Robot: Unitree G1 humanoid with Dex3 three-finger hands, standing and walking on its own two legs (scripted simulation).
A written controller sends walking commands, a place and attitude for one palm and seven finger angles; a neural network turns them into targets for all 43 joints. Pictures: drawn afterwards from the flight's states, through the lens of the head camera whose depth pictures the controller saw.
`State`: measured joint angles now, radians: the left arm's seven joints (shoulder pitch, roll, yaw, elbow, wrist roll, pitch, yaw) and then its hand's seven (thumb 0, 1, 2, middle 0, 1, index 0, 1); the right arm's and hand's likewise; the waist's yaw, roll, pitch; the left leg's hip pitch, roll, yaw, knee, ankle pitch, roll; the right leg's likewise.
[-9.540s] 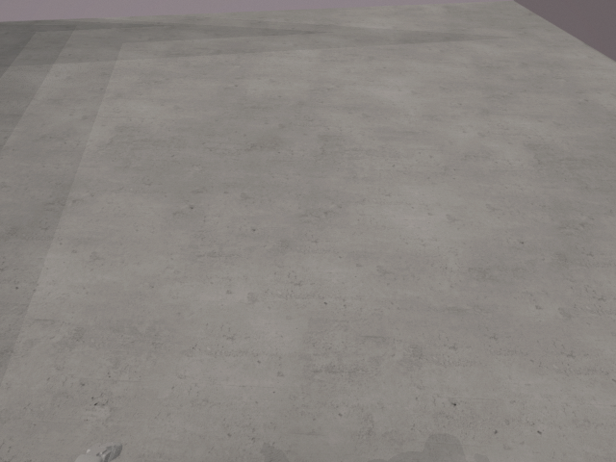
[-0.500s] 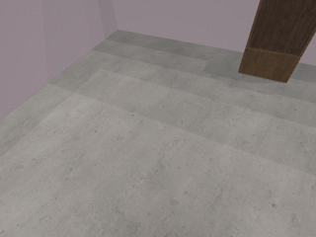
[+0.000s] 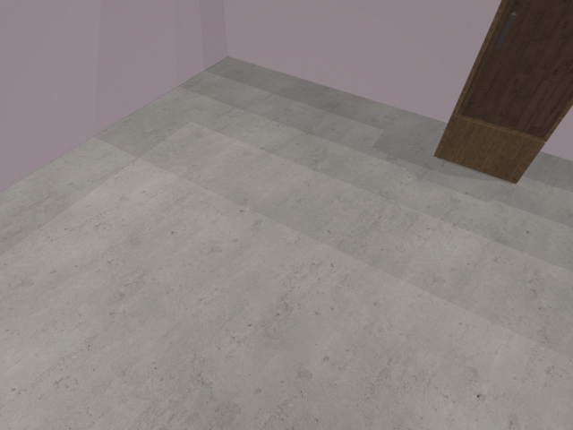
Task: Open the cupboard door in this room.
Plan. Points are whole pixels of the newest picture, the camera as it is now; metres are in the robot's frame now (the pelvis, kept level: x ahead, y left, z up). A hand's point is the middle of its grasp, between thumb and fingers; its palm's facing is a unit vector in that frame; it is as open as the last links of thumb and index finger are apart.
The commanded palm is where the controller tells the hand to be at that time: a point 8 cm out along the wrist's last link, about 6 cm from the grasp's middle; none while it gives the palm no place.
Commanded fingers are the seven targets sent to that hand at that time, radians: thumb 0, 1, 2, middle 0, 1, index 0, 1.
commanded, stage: stand and wait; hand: left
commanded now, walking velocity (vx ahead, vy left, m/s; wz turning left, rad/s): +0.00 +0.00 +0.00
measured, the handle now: (506, 30) +1.67 -0.80 -0.05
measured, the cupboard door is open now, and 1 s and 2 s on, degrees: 0 0 0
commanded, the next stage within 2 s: turn or walk to find it in 0.08 s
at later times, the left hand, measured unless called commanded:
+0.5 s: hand out of the picture +0.00 +0.22 -0.17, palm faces -0.01 -0.98 -0.22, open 7.4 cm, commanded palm none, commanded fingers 0.00 0.90 0.90 -0.20 -0.30 -0.20 -0.30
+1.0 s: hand out of the picture +0.01 +0.18 -0.17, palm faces -0.12 -0.96 -0.25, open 7.4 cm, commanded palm none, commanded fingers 0.00 0.90 0.90 -0.20 -0.30 -0.20 -0.30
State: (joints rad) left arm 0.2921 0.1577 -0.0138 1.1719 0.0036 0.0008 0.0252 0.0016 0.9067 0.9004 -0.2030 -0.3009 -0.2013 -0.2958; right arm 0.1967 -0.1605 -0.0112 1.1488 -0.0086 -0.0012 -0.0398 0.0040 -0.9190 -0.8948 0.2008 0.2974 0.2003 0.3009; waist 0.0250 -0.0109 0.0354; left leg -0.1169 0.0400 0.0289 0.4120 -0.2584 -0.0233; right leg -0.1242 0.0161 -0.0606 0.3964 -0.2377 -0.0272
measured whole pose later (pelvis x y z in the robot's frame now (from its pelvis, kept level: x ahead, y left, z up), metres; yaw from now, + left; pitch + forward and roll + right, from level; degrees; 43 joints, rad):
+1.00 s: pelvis -0.03 +0.00 -0.01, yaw -11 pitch +0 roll +2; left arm 0.28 0.15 0.03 1.03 0.02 0.01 0.01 0.00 0.91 0.90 -0.20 -0.30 -0.20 -0.30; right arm 0.12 -0.22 -0.06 1.01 -0.02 0.04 -0.02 0.01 -0.91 -0.89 0.20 0.30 0.20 0.30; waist 0.03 0.04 0.09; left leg -0.44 0.04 0.03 1.06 -0.41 -0.03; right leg -0.29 0.03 -0.02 0.54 -0.26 -0.06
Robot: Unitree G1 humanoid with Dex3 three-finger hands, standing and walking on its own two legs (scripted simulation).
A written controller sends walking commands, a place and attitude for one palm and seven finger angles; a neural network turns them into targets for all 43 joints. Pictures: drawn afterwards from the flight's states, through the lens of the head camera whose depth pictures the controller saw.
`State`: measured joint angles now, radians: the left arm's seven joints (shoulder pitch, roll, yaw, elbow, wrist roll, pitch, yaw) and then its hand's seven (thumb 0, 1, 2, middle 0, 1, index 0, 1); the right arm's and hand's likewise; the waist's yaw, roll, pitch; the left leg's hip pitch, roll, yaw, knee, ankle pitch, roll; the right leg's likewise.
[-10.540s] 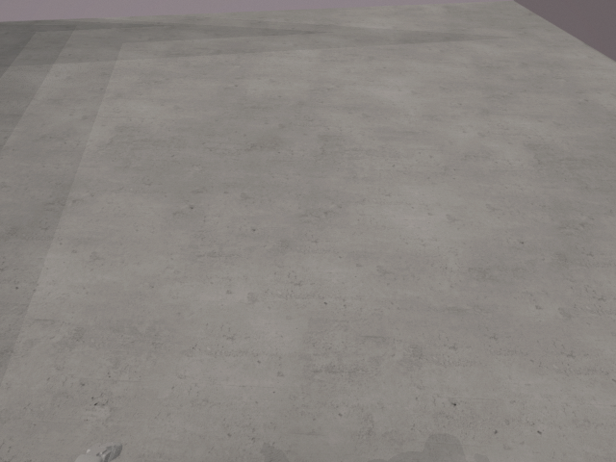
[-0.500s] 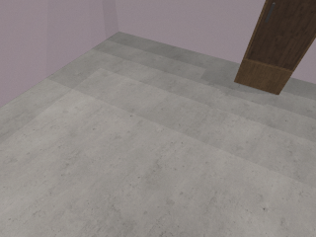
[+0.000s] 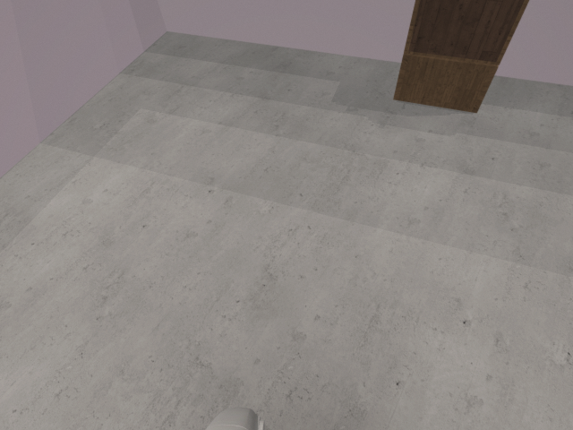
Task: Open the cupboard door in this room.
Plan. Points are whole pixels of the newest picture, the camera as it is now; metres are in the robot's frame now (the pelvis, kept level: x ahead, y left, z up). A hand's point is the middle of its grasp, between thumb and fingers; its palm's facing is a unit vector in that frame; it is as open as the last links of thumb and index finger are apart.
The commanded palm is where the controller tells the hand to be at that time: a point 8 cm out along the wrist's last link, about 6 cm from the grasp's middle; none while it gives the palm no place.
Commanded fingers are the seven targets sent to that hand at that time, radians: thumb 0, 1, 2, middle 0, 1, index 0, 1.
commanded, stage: stand and wait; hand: left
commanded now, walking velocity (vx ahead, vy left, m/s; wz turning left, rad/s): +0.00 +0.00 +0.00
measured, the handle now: out of the picture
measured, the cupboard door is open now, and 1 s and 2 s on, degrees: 0 0 0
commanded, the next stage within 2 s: turn or walk to find it in 0.98 s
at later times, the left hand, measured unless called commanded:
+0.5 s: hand out of the picture +0.05 +0.24 -0.17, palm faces +0.00 -0.98 -0.20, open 7.4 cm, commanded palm none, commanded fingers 0.00 0.90 0.90 -0.20 -0.30 -0.20 -0.30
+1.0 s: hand out of the picture +0.06 +0.29 -0.16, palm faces -0.03 -0.95 -0.30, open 7.4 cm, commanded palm none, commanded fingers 0.00 0.90 0.90 -0.20 -0.30 -0.20 -0.30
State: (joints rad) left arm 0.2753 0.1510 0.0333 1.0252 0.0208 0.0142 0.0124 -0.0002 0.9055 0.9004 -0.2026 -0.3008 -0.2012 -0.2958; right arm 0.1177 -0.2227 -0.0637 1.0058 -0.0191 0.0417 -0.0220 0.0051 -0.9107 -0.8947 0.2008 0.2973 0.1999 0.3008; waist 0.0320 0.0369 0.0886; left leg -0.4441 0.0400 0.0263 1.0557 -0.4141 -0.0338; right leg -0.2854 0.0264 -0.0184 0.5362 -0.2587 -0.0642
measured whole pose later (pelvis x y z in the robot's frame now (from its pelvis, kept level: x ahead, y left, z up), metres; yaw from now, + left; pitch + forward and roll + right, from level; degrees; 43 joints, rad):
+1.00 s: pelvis +0.01 +0.06 +0.01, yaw -1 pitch -2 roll +0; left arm 0.16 0.31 0.00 1.14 0.01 -0.01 0.00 0.00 0.90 0.90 -0.20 -0.30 -0.20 -0.30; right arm 0.15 -0.32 -0.02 1.13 -0.01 -0.02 -0.01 0.01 -0.91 -0.89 0.20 0.30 0.20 0.30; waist 0.00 -0.01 0.05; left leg -0.09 -0.02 0.03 0.35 -0.23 0.03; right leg -0.14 -0.02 0.02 0.35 -0.18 0.03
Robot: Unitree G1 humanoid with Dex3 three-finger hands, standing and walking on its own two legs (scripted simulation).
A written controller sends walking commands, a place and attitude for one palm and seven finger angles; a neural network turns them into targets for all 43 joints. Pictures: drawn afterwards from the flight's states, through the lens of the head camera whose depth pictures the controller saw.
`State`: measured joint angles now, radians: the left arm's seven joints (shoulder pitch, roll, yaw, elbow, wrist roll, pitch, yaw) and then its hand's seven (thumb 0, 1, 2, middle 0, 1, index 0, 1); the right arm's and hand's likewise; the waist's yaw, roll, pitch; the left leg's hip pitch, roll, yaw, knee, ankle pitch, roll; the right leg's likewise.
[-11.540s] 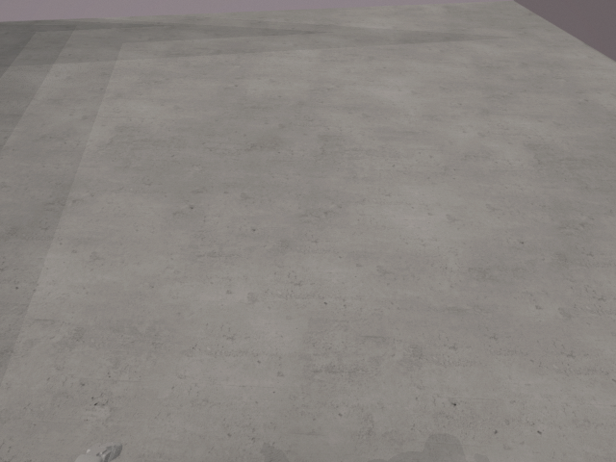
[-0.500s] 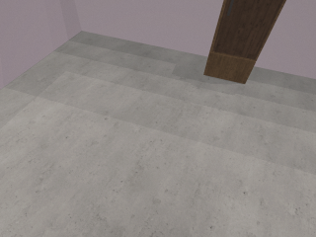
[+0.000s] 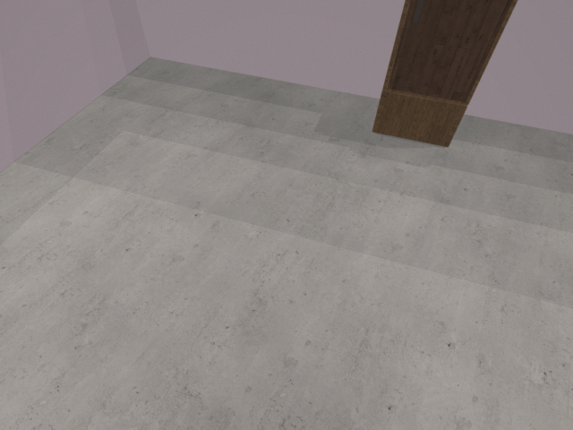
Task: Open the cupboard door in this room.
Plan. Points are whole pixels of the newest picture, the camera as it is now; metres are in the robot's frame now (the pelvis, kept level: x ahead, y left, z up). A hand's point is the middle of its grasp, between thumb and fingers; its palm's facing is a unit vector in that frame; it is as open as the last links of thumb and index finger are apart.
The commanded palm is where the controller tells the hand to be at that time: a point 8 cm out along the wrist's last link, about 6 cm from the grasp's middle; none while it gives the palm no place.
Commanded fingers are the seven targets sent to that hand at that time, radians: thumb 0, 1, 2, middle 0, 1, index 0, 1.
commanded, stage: turn or walk to find it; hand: left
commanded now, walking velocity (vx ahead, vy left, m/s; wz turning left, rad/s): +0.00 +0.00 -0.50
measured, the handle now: (419, 5) +1.82 -0.50 -0.05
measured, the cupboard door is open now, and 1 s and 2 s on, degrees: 0 0 0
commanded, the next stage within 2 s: stand and wait in 0.28 s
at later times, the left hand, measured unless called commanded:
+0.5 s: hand out of the picture +0.08 +0.21 -0.16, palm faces -0.01 -0.95 -0.31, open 7.4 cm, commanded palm none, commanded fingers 0.00 0.90 0.90 -0.20 -0.30 -0.20 -0.30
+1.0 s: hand out of the picture +0.00 +0.18 -0.18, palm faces +0.10 -0.97 -0.23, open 7.4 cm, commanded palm none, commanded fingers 0.00 0.90 0.90 -0.20 -0.30 -0.20 -0.30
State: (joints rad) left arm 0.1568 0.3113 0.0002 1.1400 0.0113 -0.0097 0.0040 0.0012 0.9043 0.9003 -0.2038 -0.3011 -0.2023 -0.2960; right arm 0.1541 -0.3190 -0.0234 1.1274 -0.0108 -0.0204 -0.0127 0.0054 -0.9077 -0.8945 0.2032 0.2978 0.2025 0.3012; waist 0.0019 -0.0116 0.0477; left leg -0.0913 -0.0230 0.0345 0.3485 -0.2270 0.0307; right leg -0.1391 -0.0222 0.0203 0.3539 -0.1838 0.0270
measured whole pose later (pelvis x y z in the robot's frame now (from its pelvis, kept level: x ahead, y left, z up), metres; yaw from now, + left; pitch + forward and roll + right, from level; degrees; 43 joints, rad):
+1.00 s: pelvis -0.01 -0.02 -0.01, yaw +5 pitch -1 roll +0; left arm 0.19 0.22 -0.01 1.12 0.01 0.01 0.02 0.00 0.90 0.90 -0.20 -0.30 -0.20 -0.30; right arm 0.18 -0.20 0.00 1.11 -0.01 0.01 0.00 0.00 -0.91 -0.89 0.20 0.30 0.20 0.30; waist 0.02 0.00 0.06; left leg -0.18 -0.03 -0.06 0.46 -0.25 0.00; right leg -0.18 -0.03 -0.08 0.44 -0.24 0.00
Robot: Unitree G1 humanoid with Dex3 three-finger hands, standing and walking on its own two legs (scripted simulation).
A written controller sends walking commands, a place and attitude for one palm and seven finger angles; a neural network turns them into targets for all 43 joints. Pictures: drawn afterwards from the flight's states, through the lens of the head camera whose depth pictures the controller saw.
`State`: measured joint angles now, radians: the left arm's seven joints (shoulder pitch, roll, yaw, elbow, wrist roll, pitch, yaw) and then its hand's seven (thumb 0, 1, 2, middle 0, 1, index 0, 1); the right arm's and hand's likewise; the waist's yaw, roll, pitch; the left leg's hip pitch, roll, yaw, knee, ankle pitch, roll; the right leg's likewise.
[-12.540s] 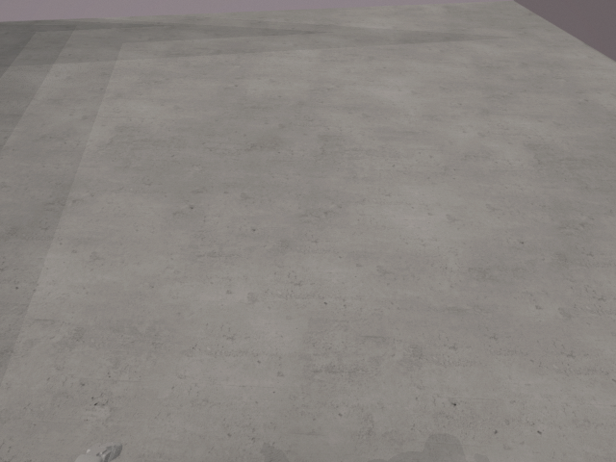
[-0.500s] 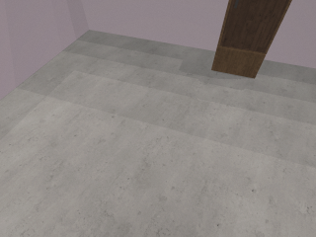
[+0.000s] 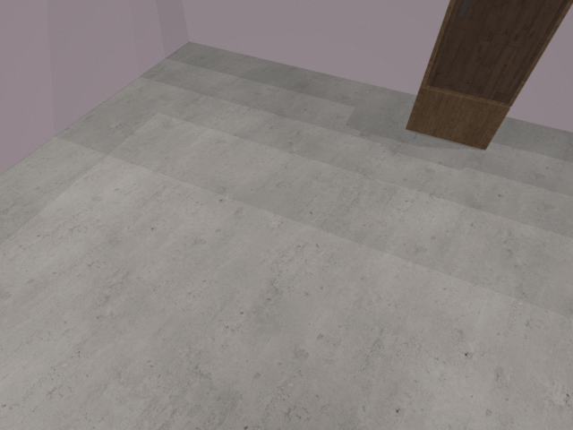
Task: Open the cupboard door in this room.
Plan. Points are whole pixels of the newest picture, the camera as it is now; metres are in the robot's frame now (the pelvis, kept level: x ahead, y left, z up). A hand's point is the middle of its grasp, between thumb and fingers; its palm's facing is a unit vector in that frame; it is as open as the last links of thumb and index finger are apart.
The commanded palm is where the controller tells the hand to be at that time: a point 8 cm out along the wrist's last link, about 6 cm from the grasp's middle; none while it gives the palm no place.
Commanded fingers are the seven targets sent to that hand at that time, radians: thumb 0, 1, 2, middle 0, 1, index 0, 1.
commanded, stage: stand and wait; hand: left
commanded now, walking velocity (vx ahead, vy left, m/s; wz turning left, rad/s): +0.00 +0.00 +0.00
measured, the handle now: out of the picture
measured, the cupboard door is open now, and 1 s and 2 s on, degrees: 0 0 0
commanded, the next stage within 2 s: turn or walk to find it in 0.38 s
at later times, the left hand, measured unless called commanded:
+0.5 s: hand out of the picture +0.09 +0.26 -0.15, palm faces -0.03 -0.93 -0.37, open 7.4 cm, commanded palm none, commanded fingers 0.00 0.90 0.90 -0.20 -0.30 -0.20 -0.30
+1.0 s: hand out of the picture +0.04 +0.20 -0.17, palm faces +0.16 -0.96 -0.25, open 7.4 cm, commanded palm none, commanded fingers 0.00 0.90 0.90 -0.20 -0.30 -0.20 -0.30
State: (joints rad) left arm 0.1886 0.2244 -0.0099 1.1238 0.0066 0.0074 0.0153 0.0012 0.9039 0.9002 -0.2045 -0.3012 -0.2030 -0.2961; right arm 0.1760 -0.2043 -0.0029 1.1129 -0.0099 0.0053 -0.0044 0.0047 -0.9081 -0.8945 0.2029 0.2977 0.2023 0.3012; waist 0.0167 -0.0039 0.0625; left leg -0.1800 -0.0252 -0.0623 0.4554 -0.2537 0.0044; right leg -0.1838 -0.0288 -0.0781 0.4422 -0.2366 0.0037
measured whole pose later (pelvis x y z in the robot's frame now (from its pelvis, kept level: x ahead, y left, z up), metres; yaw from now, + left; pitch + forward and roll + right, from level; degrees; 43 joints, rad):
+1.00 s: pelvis -0.01 -0.01 +0.00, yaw +11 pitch +2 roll -1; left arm 0.12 0.23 0.02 0.98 0.01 0.05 0.02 0.00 0.90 0.90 -0.20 -0.30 -0.20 -0.30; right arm 0.25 -0.17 -0.03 1.00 -0.03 0.03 -0.01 0.00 -0.91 -0.89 0.21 0.30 0.21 0.30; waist -0.03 0.01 0.10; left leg -0.31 -0.06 -0.12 0.49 -0.21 0.02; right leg -0.41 -0.02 -0.02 0.97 -0.50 0.05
